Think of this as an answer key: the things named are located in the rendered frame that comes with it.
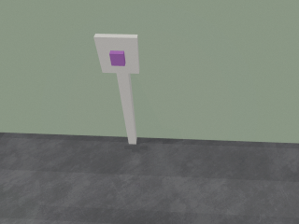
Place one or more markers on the panel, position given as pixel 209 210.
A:
pixel 129 44

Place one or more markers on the button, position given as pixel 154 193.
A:
pixel 117 58

